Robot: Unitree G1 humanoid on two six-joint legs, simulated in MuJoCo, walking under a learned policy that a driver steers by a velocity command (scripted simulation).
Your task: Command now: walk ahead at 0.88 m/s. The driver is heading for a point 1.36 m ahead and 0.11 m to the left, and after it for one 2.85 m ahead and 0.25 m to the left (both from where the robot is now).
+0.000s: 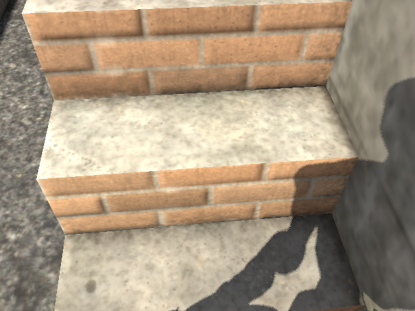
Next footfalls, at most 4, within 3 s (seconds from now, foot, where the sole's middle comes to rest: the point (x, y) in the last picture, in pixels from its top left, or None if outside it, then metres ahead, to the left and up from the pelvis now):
0.10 left None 0.01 0.17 -0.51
0.26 left None -0.05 0.20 -0.79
0.58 right None -0.08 0.07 -0.76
0.82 left None -0.08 0.22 -0.75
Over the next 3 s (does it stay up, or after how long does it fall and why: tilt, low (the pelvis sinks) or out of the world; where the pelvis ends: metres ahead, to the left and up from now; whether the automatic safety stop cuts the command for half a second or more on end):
falls after 1.30 s (tilt)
